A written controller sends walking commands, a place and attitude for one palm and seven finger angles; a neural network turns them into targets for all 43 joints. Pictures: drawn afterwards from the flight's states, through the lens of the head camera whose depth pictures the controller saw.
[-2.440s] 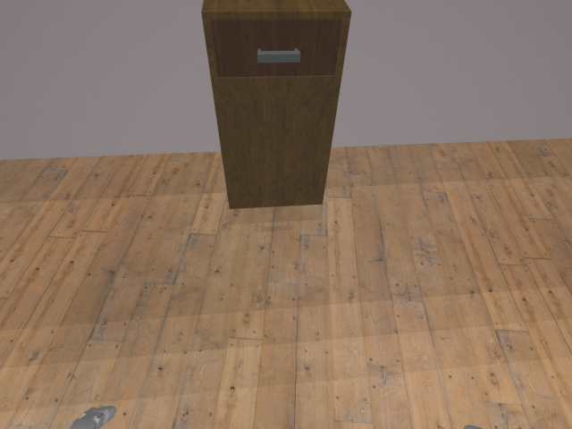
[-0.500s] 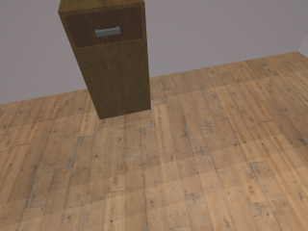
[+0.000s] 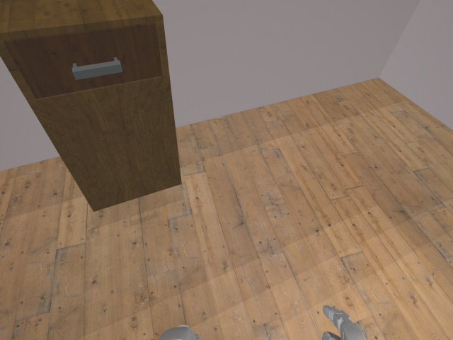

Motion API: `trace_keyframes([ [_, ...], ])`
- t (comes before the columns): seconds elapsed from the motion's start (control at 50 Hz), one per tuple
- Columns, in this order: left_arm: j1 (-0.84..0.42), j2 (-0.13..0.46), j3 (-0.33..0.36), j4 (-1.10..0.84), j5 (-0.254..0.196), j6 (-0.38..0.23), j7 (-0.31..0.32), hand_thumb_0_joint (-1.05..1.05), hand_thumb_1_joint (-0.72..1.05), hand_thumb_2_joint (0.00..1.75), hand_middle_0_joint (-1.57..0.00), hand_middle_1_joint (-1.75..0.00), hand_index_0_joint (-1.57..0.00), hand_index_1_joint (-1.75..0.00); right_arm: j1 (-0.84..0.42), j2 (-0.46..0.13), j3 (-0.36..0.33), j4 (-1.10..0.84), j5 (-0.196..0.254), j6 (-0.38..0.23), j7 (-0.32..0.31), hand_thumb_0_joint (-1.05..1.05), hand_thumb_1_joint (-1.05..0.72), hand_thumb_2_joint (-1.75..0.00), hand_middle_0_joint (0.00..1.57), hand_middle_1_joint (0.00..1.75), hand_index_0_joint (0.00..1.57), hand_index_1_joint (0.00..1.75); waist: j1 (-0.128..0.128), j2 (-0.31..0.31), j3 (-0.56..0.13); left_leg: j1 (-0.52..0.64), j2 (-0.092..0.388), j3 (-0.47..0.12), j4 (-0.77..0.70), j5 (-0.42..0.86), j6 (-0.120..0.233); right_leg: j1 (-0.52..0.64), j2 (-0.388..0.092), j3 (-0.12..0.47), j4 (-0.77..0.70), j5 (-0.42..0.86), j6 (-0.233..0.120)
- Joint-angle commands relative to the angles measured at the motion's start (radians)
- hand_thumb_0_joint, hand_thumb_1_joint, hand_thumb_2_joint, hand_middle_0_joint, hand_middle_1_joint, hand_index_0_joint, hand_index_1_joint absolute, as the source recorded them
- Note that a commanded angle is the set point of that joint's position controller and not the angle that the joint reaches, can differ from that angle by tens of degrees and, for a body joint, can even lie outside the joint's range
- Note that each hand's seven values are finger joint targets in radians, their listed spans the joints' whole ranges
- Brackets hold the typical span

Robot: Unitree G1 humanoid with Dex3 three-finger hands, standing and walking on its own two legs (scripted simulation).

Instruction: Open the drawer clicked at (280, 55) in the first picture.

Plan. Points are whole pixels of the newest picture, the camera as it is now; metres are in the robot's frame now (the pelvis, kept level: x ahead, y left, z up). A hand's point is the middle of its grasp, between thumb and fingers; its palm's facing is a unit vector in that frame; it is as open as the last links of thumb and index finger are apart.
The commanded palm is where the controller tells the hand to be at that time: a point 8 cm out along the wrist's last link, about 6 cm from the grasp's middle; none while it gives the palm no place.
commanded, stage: walk to a spot facing it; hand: left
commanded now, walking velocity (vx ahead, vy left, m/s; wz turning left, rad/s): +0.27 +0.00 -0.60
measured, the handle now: (96, 66) +0.80 +0.51 +0.01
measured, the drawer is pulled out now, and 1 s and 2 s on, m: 0.00 0.00 0.00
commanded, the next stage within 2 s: turn to face it in 0.62 s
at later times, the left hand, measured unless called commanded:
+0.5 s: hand (181, 253) +0.31 +0.14 -0.15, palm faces -0.33 -0.92 -0.19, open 7.4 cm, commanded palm none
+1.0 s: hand (176, 239) +0.35 +0.16 -0.16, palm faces -0.30 -0.94 -0.16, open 7.4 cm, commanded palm none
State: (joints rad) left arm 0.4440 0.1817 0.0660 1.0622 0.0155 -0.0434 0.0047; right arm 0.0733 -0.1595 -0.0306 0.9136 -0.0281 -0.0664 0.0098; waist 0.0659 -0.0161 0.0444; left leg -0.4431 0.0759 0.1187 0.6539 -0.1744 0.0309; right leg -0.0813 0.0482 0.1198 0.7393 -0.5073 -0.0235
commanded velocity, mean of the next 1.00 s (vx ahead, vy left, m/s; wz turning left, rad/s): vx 0.02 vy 0.00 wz -0.23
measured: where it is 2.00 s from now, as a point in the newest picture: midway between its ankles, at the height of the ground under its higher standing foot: outside the picture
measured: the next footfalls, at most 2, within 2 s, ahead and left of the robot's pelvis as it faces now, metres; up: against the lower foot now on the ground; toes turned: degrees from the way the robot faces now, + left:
right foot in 0.54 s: +0.22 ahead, -0.13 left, +0.00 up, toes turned -26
left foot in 0.94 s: +0.30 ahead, +0.09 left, +0.00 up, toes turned -19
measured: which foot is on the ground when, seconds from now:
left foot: down 0.00-0.52, up 0.54-0.92, down 0.94-1.00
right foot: up 0.00-0.52, down 0.54-0.96, up 0.98-1.00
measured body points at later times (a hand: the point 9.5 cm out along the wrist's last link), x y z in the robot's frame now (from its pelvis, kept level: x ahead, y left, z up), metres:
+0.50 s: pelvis +0.14 +0.01 +0.01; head +0.18 -0.01 +0.46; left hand +0.33 +0.19 -0.13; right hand +0.02 -0.20 -0.14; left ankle +0.09 +0.10 -0.72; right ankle +0.19 -0.12 -0.70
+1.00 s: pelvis +0.20 +0.02 +0.01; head +0.21 +0.05 +0.46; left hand +0.37 +0.21 -0.14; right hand +0.18 -0.23 -0.12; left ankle +0.26 +0.11 -0.72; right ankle +0.18 -0.11 -0.71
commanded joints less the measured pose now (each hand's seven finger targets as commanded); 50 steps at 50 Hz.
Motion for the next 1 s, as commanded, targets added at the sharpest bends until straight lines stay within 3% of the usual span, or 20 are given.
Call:
trace_keyframes([
  [0.0,-0.053,0.094,0.030,-0.113,0.001,-0.014,-0.007,0.00,0.90,0.90,-0.20,-0.30,-0.20,-0.30,0.289,-0.229,-0.056,0.018,0.009,-0.006,-0.026,0.00,-0.90,-0.90,0.20,0.30,0.20,0.30,-0.118,0.170,-0.097,0.425,0.414,-0.502,-0.429,-0.193,0.100,-0.551,-0.076,-0.047,0.648,0.067,-0.011],
  [0.06,-0.057,0.053,0.033,-0.102,0.020,0.028,-0.038,0.00,0.90,0.90,-0.20,-0.30,-0.20,-0.30,0.188,-0.107,-0.022,0.013,0.007,-0.021,-0.028,0.00,-0.90,-0.90,0.20,0.30,0.20,0.30,-0.039,0.167,0.048,0.160,0.284,-0.192,-0.456,-0.103,0.018,-0.479,-0.138,-0.092,0.588,0.229,0.008],
  [0.12,-0.048,0.030,0.034,-0.107,0.018,0.062,-0.039,0.00,0.90,0.90,-0.20,-0.30,-0.20,-0.30,0.213,-0.097,-0.020,0.029,0.014,-0.030,-0.036,0.00,-0.90,-0.90,0.20,0.30,0.20,0.30,-0.021,0.139,0.027,0.154,0.255,-0.034,-0.442,0.120,0.031,-0.493,-0.146,-0.111,0.568,0.305,0.033],
  [0.26,-0.202,0.034,0.031,-0.175,0.016,0.085,-0.042,0.00,0.90,0.90,-0.20,-0.30,-0.20,-0.30,0.281,-0.134,-0.030,0.056,0.014,-0.017,-0.041,0.00,-0.90,-0.90,0.20,0.30,0.20,0.30,-0.044,0.099,0.032,0.320,0.272,0.070,-0.385,0.402,0.084,-0.619,-0.164,-0.159,0.376,0.379,0.070],
  [0.4,-0.356,0.038,0.015,-0.229,0.010,0.074,-0.036,0.00,0.90,0.90,-0.20,-0.30,-0.20,-0.30,0.341,-0.172,-0.050,0.080,0.001,0.020,-0.037,0.00,-0.90,-0.90,0.20,0.30,0.20,0.30,-0.112,0.156,0.027,0.416,0.308,0.157,-0.255,0.537,0.083,-0.479,-0.117,-0.245,0.042,0.251,0.036],
  [0.44,-0.316,0.064,0.020,-0.226,0.011,0.065,-0.031,0.00,0.90,0.90,-0.20,-0.30,-0.20,-0.30,0.327,-0.192,-0.060,0.069,0.003,0.028,-0.034,0.00,-0.90,-0.90,0.20,0.30,0.20,0.30,-0.090,0.158,-0.014,0.420,0.321,0.172,-0.155,0.620,0.065,-0.382,-0.089,-0.259,-0.018,0.215,0.014],
  [0.46,-0.250,0.078,0.026,-0.215,0.012,0.057,-0.029,0.00,0.90,0.90,-0.20,-0.30,-0.20,-0.30,0.307,-0.204,-0.063,0.056,0.005,0.031,-0.032,0.00,-0.90,-0.90,0.20,0.30,0.20,0.30,-0.051,0.158,-0.055,0.420,0.314,0.192,-0.053,0.653,0.043,-0.297,-0.069,-0.268,-0.080,0.239,0.003],
  [0.48,-0.160,0.122,0.037,-0.191,0.016,0.040,-0.024,0.00,0.90,0.90,-0.20,-0.30,-0.20,-0.30,0.307,-0.200,-0.062,0.043,0.010,0.034,-0.026,0.00,-0.90,-0.90,0.20,0.30,0.20,0.30,-0.005,0.091,-0.115,0.324,0.295,0.204,0.141,0.588,-0.001,-0.106,-0.069,-0.250,-0.194,0.340,-0.015],
  [0.5,-0.060,0.230,0.059,-0.168,0.020,0.022,-0.013,0.00,0.90,0.90,-0.20,-0.30,-0.20,-0.30,0.325,-0.159,-0.053,0.012,0.022,0.040,-0.015,0.00,-0.90,-0.90,0.20,0.30,0.20,0.30,0.035,-0.151,-0.230,0.044,0.179,0.227,0.443,0.089,-0.068,0.184,-0.290,0.064,-0.241,0.711,-0.106],
  [0.52,-0.004,0.317,0.077,-0.150,-0.005,0.023,0.000,0.00,0.90,0.90,-0.20,-0.30,-0.20,-0.30,0.292,-0.116,-0.042,-0.025,0.024,0.042,-0.021,0.00,-0.90,-0.90,0.20,0.30,0.20,0.30,0.031,-0.278,-0.309,-0.160,0.016,0.111,0.719,-0.476,-0.119,0.282,-0.487,0.352,-0.266,1.225,-0.237],
  [0.54,-0.020,0.294,0.072,-0.158,-0.017,0.035,0.017,0.00,0.90,0.90,-0.20,-0.30,-0.20,-0.30,0.240,-0.142,-0.045,-0.040,0.028,0.054,-0.038,0.00,-0.90,-0.90,0.20,0.30,0.20,0.30,0.035,-0.144,-0.286,-0.152,0.060,-0.054,0.735,-0.455,-0.102,0.214,-0.482,0.270,-0.283,1.182,-0.266],
  [0.6,-0.209,0.205,0.048,-0.203,-0.010,0.043,0.024,0.00,0.90,0.90,-0.20,-0.30,-0.20,-0.30,0.175,-0.122,-0.041,-0.032,0.014,0.076,-0.033,0.00,-0.90,-0.90,0.20,0.30,0.20,0.30,-0.038,-0.065,-0.144,-0.124,0.100,-0.089,0.631,-0.280,-0.113,-0.034,-0.346,0.135,-0.349,0.837,-0.178],
  [0.66,-0.298,0.193,0.042,-0.222,0.002,0.043,0.022,0.00,0.90,0.90,-0.20,-0.30,-0.20,-0.30,0.237,-0.104,-0.043,-0.008,0.008,0.102,-0.034,0.00,-0.90,-0.90,0.20,0.30,0.20,0.30,-0.102,-0.057,-0.095,-0.032,0.071,-0.080,0.525,-0.216,-0.122,-0.219,-0.281,0.063,-0.401,0.653,-0.148],
  [0.72,-0.271,0.177,0.038,-0.212,0.007,0.045,0.017,0.00,0.90,0.90,-0.20,-0.30,-0.20,-0.30,0.220,-0.102,-0.040,-0.008,0.004,0.103,-0.031,0.00,-0.90,-0.90,0.20,0.30,0.20,0.30,-0.090,-0.085,-0.101,-0.027,0.039,-0.077,0.438,-0.183,-0.111,-0.215,-0.251,0.076,-0.429,0.490,-0.144],
  [0.84,-0.229,0.143,0.015,-0.170,0.018,0.038,0.024,0.00,0.90,0.90,-0.20,-0.30,-0.20,-0.30,0.189,-0.071,-0.014,0.004,0.018,0.073,-0.023,0.00,-0.90,-0.90,0.20,0.30,0.20,0.30,-0.071,-0.139,-0.133,0.123,-0.008,-0.070,0.070,-0.203,-0.074,-0.146,-0.248,0.015,-0.412,0.427,-0.135],
  [0.88,-0.239,0.134,0.007,-0.158,0.002,0.041,0.027,0.00,0.90,0.90,-0.20,-0.30,-0.20,-0.30,0.237,-0.079,-0.008,0.037,0.018,0.062,-0.021,0.00,-0.90,-0.90,0.20,0.30,0.20,0.30,-0.094,-0.089,-0.109,0.272,-0.017,-0.069,-0.174,-0.032,-0.069,-0.207,-0.219,-0.045,-0.350,0.319,-0.070],
  [0.9,-0.210,0.106,0.000,-0.154,-0.006,0.050,0.026,0.00,0.90,0.90,-0.20,-0.30,-0.20,-0.30,0.237,-0.118,-0.012,0.040,0.018,0.057,-0.020,0.00,-0.90,-0.90,0.20,0.30,0.20,0.30,-0.080,0.027,-0.077,0.300,0.026,-0.151,-0.247,-0.009,-0.053,-0.266,-0.187,-0.070,-0.281,0.239,-0.030],
  [0.92,-0.187,0.070,-0.005,-0.158,-0.011,0.059,0.022,0.00,0.90,0.90,-0.20,-0.30,-0.20,-0.30,0.219,-0.184,-0.022,0.025,0.008,0.055,-0.020,0.00,-0.90,-0.90,0.20,0.30,0.20,0.30,-0.066,0.227,-0.029,0.224,0.177,-0.359,-0.346,0.001,0.010,-0.317,-0.116,-0.139,-0.188,0.131,0.025],
  [0.94,-0.191,0.070,-0.007,-0.158,-0.005,0.063,0.018,0.00,0.90,0.90,-0.20,-0.30,-0.20,-0.30,0.172,-0.230,-0.032,0.000,0.002,0.067,-0.019,0.00,-0.90,-0.90,0.20,0.30,0.20,0.30,-0.050,0.305,0.033,0.111,0.276,-0.480,-0.434,-0.053,0.082,-0.307,-0.081,-0.188,-0.073,0.065,0.054],
  [0.98,-0.232,0.103,0.009,-0.151,0.009,0.073,0.020,0.00,0.90,0.90,-0.20,-0.30,-0.20,-0.30,0.151,-0.204,-0.028,0.006,-0.001,0.067,-0.033,0.00,-0.90,-0.90,0.20,0.30,0.20,0.30,-0.061,0.313,0.085,0.053,0.231,-0.498,-0.498,-0.043,0.120,-0.343,-0.089,-0.133,0.158,0.029,0.062],
])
